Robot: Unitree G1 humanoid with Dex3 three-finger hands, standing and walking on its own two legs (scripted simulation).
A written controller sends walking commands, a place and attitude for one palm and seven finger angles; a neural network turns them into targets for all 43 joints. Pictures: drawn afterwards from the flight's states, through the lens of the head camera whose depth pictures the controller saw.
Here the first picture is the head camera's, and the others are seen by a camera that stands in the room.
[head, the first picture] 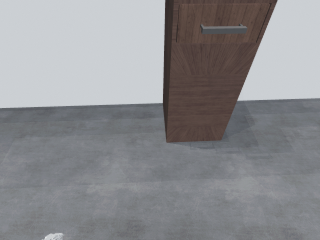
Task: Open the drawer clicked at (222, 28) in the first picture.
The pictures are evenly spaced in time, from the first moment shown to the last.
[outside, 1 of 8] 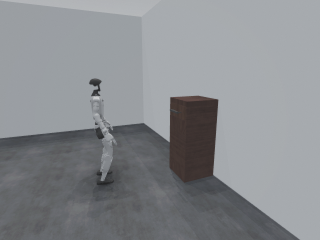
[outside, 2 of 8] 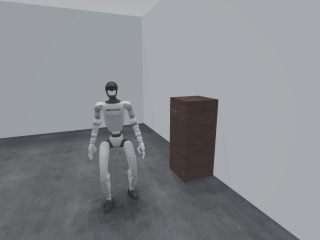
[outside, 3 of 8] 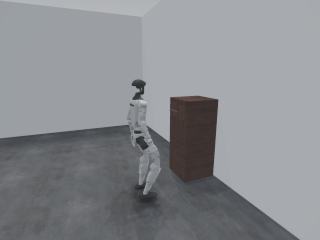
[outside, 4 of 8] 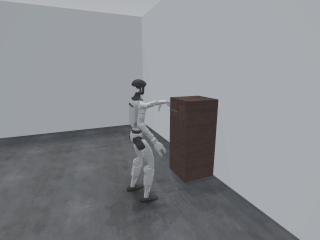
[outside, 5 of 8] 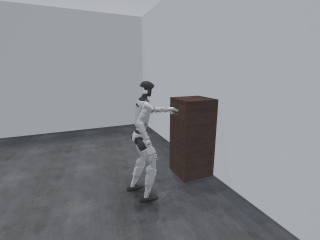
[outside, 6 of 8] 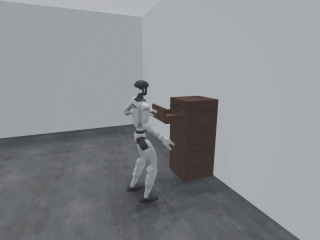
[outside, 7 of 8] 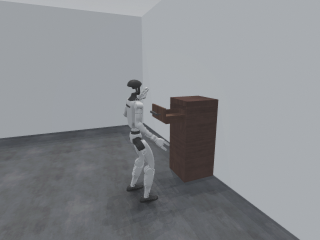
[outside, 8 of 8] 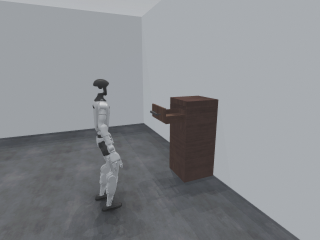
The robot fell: no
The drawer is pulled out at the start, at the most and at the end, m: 0.00 0.28 0.27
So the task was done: yes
